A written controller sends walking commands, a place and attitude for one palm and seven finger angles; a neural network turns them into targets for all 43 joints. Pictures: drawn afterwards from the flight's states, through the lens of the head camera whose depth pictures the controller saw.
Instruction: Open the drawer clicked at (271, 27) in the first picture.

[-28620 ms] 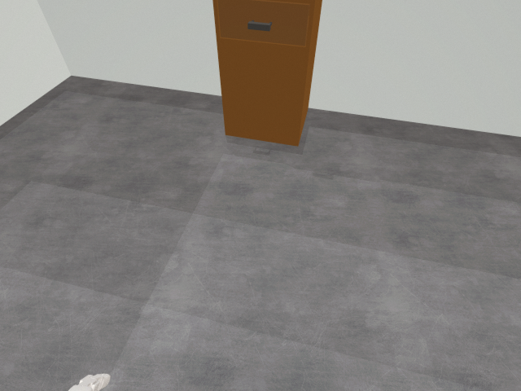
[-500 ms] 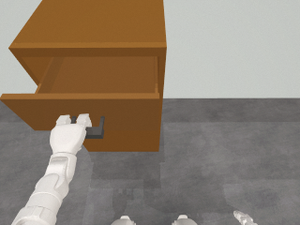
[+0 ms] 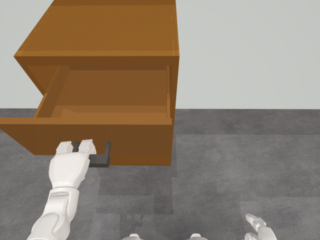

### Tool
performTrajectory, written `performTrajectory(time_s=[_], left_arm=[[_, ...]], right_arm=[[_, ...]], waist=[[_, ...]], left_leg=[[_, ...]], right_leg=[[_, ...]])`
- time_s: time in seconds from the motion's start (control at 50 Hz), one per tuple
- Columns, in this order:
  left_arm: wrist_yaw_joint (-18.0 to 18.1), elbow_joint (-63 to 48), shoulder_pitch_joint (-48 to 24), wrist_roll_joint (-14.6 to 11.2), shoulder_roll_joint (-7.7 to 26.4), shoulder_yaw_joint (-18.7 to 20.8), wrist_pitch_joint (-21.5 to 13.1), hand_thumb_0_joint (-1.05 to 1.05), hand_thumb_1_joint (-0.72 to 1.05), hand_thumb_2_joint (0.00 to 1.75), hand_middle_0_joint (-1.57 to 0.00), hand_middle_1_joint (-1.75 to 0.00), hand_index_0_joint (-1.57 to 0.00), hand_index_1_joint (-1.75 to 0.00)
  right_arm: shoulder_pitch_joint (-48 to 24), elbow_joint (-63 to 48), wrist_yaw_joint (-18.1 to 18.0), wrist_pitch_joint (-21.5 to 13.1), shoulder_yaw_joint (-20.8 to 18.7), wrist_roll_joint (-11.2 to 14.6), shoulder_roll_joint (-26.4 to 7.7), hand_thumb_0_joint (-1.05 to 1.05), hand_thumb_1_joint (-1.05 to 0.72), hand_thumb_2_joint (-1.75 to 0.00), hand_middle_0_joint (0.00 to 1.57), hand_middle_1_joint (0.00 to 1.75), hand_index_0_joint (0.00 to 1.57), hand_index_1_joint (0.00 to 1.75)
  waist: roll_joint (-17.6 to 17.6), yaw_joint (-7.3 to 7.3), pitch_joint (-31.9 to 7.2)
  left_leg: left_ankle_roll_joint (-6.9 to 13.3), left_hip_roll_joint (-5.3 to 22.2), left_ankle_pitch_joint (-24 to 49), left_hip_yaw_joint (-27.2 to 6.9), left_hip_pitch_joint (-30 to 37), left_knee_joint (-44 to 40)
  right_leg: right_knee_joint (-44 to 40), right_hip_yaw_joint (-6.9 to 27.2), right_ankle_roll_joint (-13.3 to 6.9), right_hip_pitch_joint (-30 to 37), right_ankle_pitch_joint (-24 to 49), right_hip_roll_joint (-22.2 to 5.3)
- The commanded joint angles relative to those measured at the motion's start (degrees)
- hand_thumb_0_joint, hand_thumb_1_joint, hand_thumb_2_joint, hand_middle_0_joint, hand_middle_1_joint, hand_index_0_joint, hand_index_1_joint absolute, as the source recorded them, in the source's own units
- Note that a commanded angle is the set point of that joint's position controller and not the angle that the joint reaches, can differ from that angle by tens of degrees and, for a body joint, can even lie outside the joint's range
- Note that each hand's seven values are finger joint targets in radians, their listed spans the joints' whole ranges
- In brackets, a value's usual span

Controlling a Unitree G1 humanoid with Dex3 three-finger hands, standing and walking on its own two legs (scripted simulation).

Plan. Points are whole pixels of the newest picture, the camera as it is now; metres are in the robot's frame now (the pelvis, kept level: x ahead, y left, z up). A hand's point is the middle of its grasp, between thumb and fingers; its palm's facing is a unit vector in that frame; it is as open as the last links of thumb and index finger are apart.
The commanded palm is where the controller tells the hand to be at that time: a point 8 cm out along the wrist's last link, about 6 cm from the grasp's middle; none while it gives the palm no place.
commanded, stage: pull the drawer open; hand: left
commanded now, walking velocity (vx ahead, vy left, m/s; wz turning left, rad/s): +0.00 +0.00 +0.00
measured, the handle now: (90, 152) +0.34 +0.21 -0.01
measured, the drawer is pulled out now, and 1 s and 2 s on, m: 0.21 0.30 0.30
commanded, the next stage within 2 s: open the thumb to release the handle in 1.16 s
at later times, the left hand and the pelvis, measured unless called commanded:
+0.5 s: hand (72, 200) +0.22 +0.23 -0.04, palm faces -0.02 -0.06 -1.00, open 5.6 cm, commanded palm +0.18 +0.23 +0.01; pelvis +0.01 -0.01 -0.01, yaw +0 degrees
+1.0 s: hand (68, 215) +0.19 +0.23 -0.03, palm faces -0.02 -0.07 -1.00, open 6.0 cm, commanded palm +0.15 +0.23 +0.01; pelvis +0.00 -0.01 -0.02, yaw -1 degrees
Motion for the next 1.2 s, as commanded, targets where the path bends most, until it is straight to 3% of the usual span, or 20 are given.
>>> performTrajectory(time_s=[0.0,0.08,0.12,0.14,0.18,0.26,0.32,0.36,0.44,0.48,0.58,0.68,0.78,0.8,0.92,0.94,0.98,1.0,1.12,1.18], left_arm=[[2.40,-11.34,2.65,-1.21,8.26,5.27,1.15,0.00,0.90,0.90,-0.40,-1.35,-0.40,-1.35],[2.83,-15.61,8.84,-1.16,8.11,5.42,1.04,0.00,0.90,0.90,-0.40,-1.35,-0.40,-1.35],[2.94,-15.88,9.86,-1.03,6.26,3.85,1.29,0.00,0.90,0.90,-0.40,-1.35,-0.40,-1.35],[2.89,-16.27,9.66,-1.15,7.07,4.86,1.25,0.00,0.90,0.90,-0.40,-1.35,-0.40,-1.35],[3.33,-17.23,9.92,-0.42,8.39,5.87,0.81,0.00,0.90,0.90,-0.40,-1.35,-0.40,-1.35],[3.74,-19.79,14.84,-0.53,7.72,5.83,0.64,0.00,0.90,0.90,-0.40,-1.35,-0.40,-1.35],[4.18,-21.83,17.43,-0.38,6.33,4.51,0.56,0.00,0.90,0.90,-0.40,-1.35,-0.40,-1.35],[4.11,-22.41,19.43,-0.82,7.62,6.13,0.67,0.00,0.90,0.90,-0.40,-1.35,-0.40,-1.35],[4.33,-25.47,22.39,-0.58,5.66,3.80,0.11,0.00,0.90,0.90,-0.40,-1.35,-0.40,-1.35],[4.59,-26.75,22.63,-0.37,7.36,5.32,-0.45,0.00,0.90,0.90,-0.40,-1.35,-0.40,-1.35],[5.03,-29.51,27.55,-0.44,6.93,5.23,-1.59,0.00,0.90,0.90,-0.40,-1.35,-0.40,-1.35],[5.28,-29.77,31.00,-0.39,6.84,5.40,-2.03,0.00,0.90,0.90,-0.40,-1.35,-0.40,-1.35],[5.08,-32.28,38.90,-1.44,7.48,6.29,-2.17,0.00,0.90,0.90,-0.40,-1.35,-0.40,-1.35],[4.98,-31.77,39.62,-1.81,7.67,6.84,-2.00,0.00,0.90,0.90,-0.40,-1.35,-0.40,-1.35],[5.50,-32.11,38.06,-1.55,7.79,7.25,-2.42,0.00,0.90,0.90,-0.40,-1.35,-0.40,-1.35],[5.64,-31.56,39.27,-1.51,8.08,8.14,-2.63,0.00,0.90,0.90,-0.40,-1.35,-0.40,-1.35],[6.17,-31.84,38.94,-1.20,8.15,8.07,-2.65,0.00,0.90,0.90,-0.40,-1.35,-0.40,-1.35],[6.15,-32.27,37.99,-1.25,7.33,7.22,-2.51,0.00,0.90,0.90,-0.40,-1.35,-0.40,-1.35],[6.64,-32.03,36.49,-1.20,7.48,6.94,-1.61,0.00,0.90,0.90,-0.40,-1.35,-0.40,-1.35],[6.54,-32.53,36.25,-1.44,7.28,6.48,-1.15,0.00,0.90,0.90,-0.40,-1.35,-0.40,-1.35]], right_arm=[[-2.51,-7.83,-0.32,-2.18,-2.67,-0.23,-7.07,0.00,-0.90,-0.90,0.20,0.30,0.20,0.30],[-4.00,-8.87,0.01,-2.29,-2.11,-0.50,-6.85,0.00,-0.90,-0.90,0.20,0.30,0.20,0.30],[-4.67,-8.96,0.20,-2.29,-1.95,-0.63,-6.65,0.00,-0.90,-0.90,0.20,0.30,0.20,0.30],[-4.36,-8.81,0.20,-2.23,-2.18,-0.42,-6.65,0.00,-0.90,-0.90,0.20,0.30,0.20,0.30],[-5.43,-8.97,-0.02,-2.34,-1.79,-0.95,-6.74,0.00,-0.90,-0.90,0.20,0.30,0.20,0.30],[-5.90,-9.53,0.26,-2.49,-1.74,-0.89,-6.35,0.00,-0.90,-0.90,0.20,0.30,0.20,0.30],[-6.92,-9.77,0.62,-2.69,-1.45,-1.19,-6.00,0.00,-0.90,-0.90,0.20,0.30,0.20,0.30],[-7.09,-10.08,0.55,-2.67,-1.55,-0.95,-6.08,0.00,-0.90,-0.90,0.20,0.30,0.20,0.30],[-7.76,-10.68,1.03,-2.91,-1.29,-1.25,-5.72,0.00,-0.90,-0.90,0.20,0.30,0.20,0.30],[-8.49,-10.93,1.01,-2.88,-0.92,-1.67,-5.89,0.00,-0.90,-0.90,0.20,0.30,0.20,0.30],[-9.13,-11.75,1.36,-3.09,-0.75,-2.07,-5.50,0.00,-0.90,-0.90,0.20,0.30,0.20,0.30],[-9.42,-12.24,1.67,-2.95,-0.60,-2.17,-5.42,0.00,-0.90,-0.90,0.20,0.30,0.20,0.30],[-9.72,-13.66,2.16,-2.99,-0.21,-1.96,-5.39,0.00,-0.90,-0.90,0.20,0.30,0.20,0.30],[-9.21,-13.42,2.22,-2.78,-0.50,-1.53,-5.29,0.00,-0.90,-0.90,0.20,0.30,0.20,0.30],[-9.44,-13.37,2.25,-2.57,-0.44,-2.24,-5.78,0.00,-0.90,-0.90,0.20,0.30,0.20,0.30],[-9.18,-13.35,2.16,-2.63,-0.71,-2.00,-5.62,0.00,-0.90,-0.90,0.20,0.30,0.20,0.30],[-9.18,-13.36,2.15,-2.67,-0.55,-2.37,-5.81,0.00,-0.90,-0.90,0.20,0.30,0.20,0.30],[-8.75,-13.25,2.20,-2.57,-0.94,-2.14,-5.77,0.00,-0.90,-0.90,0.20,0.30,0.20,0.30],[-8.62,-13.04,1.91,-2.71,-1.00,-2.26,-5.95,0.00,-0.90,-0.90,0.20,0.30,0.20,0.30],[-8.71,-13.07,1.79,-2.78,-0.89,-2.09,-5.92,0.00,-0.90,-0.90,0.20,0.30,0.20,0.30]], waist=[[-1.77,2.06,-15.58],[-0.73,3.15,-16.31],[-1.58,2.32,-14.28],[-2.61,2.14,-14.00],[-2.25,2.51,-13.91],[-0.26,3.19,-14.36],[-1.40,3.16,-14.51],[-2.58,3.14,-14.37],[-0.69,3.22,-13.39],[-1.28,3.47,-13.11],[0.04,4.18,-14.07],[-0.90,4.54,-12.54],[0.19,5.92,-13.50],[-0.20,5.62,-12.71],[-2.13,4.52,-11.09],[-1.22,4.97,-10.97],[-0.94,5.08,-12.35],[0.33,4.68,-12.46],[-2.41,4.39,-14.00],[-1.90,4.29,-14.06]], left_leg=[[-0.01,-2.60,25.38,-1.05,11.83,-5.26],[-0.20,-2.60,27.68,-1.02,12.47,-4.85],[-0.14,-2.57,26.06,-1.05,11.70,-4.58],[-0.15,-2.62,25.03,-1.21,11.55,-4.65],[-0.13,-2.67,24.70,-1.21,11.13,-4.21],[-0.41,-2.75,26.43,-1.48,11.95,-3.87],[-0.34,-2.78,25.96,-1.35,11.90,-3.08],[-0.37,-2.79,25.85,-1.63,11.53,-3.00],[-0.33,-2.82,25.33,-1.75,11.75,-2.54],[-0.34,-2.84,24.16,-1.69,11.03,-2.23],[-0.30,-3.09,24.10,-1.59,11.19,-1.19],[-0.44,-3.12,21.95,-1.92,9.84,-0.84],[-0.46,-3.25,23.94,-1.69,9.54,-0.68],[-0.42,-3.03,23.87,-1.80,9.21,-0.95],[-0.30,-3.02,21.12,-1.99,7.18,0.10],[-0.27,-3.03,20.71,-1.90,6.90,-0.08],[-0.48,-3.03,22.16,-2.10,7.44,0.42],[-0.48,-2.71,22.33,-2.19,7.83,0.36],[-0.56,-2.76,22.52,-2.39,7.82,1.07],[-0.59,-2.77,23.10,-2.32,8.59,1.04]], right_leg=[[-4.77,-2.41,-2.67,10.61,23.24,2.59],[-4.04,-2.24,-2.63,11.10,24.53,2.49],[-4.18,-2.44,-2.54,9.77,23.58,2.49],[-4.28,-2.29,-2.61,10.06,23.43,2.58],[-3.72,-2.01,-2.57,9.32,23.13,2.49],[-3.16,-2.00,-2.95,9.71,24.07,2.54],[-2.69,-1.72,-2.69,9.02,24.28,2.46],[-2.77,-1.49,-2.79,10.02,25.13,2.52],[-2.18,-1.61,-2.80,8.37,23.58,2.42],[-1.94,-1.05,-2.74,7.49,22.63,2.30],[-1.14,-0.16,-2.97,6.68,22.37,2.17],[-0.53,-0.27,-3.10,5.08,19.47,2.38],[0.09,0.70,-3.33,7.00,22.27,2.34],[-0.07,-0.12,-3.27,7.78,22.71,2.42],[0.49,0.77,-3.14,4.66,21.07,2.39],[0.52,0.24,-3.19,5.55,21.18,2.35],[1.35,1.08,-3.27,4.42,21.39,2.42],[1.39,-0.23,-3.24,4.37,20.87,2.35],[1.80,0.13,-2.98,3.60,20.78,2.48],[1.49,0.45,-2.99,3.48,20.92,2.31]])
